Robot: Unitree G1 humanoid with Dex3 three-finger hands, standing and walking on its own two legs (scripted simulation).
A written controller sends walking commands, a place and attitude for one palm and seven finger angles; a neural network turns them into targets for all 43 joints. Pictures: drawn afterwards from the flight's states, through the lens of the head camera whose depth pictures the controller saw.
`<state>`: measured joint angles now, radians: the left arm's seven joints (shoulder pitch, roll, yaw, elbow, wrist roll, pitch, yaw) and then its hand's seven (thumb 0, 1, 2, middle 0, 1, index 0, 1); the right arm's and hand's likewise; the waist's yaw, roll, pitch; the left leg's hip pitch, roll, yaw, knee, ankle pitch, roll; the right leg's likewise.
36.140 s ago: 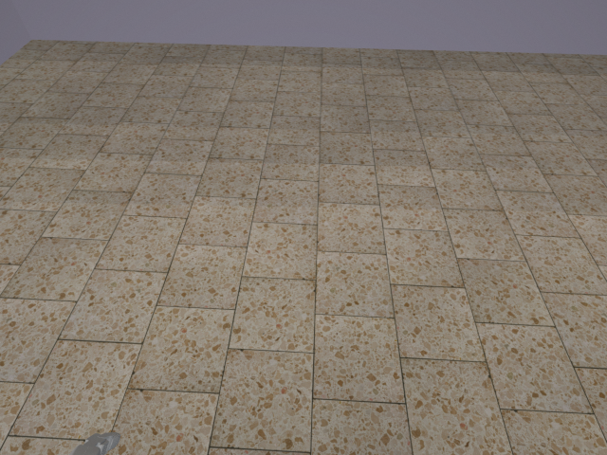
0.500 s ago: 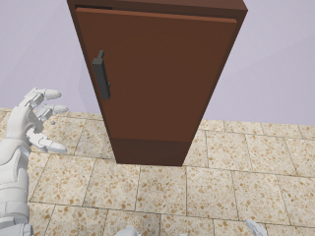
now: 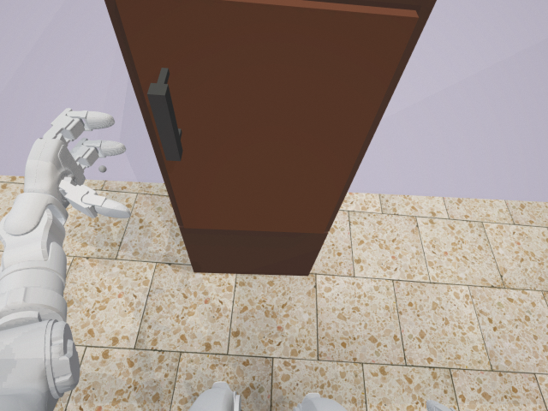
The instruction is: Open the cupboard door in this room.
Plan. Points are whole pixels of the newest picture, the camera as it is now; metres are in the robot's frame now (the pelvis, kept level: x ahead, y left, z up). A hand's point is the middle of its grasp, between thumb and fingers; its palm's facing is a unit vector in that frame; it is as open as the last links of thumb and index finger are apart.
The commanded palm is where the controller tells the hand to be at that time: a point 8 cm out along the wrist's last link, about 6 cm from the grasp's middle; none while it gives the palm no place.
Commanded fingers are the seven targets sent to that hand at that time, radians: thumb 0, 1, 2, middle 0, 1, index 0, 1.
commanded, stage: move the hooked fingers beside the handle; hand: left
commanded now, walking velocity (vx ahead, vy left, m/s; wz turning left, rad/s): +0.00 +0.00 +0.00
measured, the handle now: (169, 116) +0.54 +0.17 +0.08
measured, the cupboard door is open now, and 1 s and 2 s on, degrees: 0 0 0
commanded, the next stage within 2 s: slide the fingers in behind the handle in 1.30 s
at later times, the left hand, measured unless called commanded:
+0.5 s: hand (118, 135) +0.50 +0.24 +0.08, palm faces +0.00 -1.00 +0.01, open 14.0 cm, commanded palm +0.48 +0.28 +0.08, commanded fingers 0.00 -0.50 0.30 -0.30 -1.20 -0.30 -1.20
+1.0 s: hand (119, 140) +0.49 +0.24 +0.08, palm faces +0.00 -1.00 +0.00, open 14.0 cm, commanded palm +0.47 +0.28 +0.08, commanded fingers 0.00 -0.50 0.30 -0.30 -1.20 -0.30 -1.20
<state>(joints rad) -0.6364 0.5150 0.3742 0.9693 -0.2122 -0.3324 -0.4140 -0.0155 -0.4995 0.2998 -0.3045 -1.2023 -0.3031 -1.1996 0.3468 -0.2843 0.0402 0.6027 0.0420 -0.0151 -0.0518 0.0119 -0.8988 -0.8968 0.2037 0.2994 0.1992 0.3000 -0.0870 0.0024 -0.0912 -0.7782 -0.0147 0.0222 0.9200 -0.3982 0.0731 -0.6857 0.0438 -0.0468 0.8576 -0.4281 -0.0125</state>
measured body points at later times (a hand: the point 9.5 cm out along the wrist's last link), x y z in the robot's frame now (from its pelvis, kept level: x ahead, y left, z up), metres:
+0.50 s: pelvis +0.00 +0.00 -0.01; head +0.12 +0.03 +0.42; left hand +0.49 +0.30 +0.08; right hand +0.00 -0.28 -0.11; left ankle +0.02 +0.07 -0.69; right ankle -0.01 -0.12 -0.69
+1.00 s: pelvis +0.01 +0.01 -0.01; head +0.11 +0.04 +0.43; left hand +0.48 +0.29 +0.08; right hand +0.03 -0.26 -0.11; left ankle +0.02 +0.07 -0.69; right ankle -0.01 -0.12 -0.69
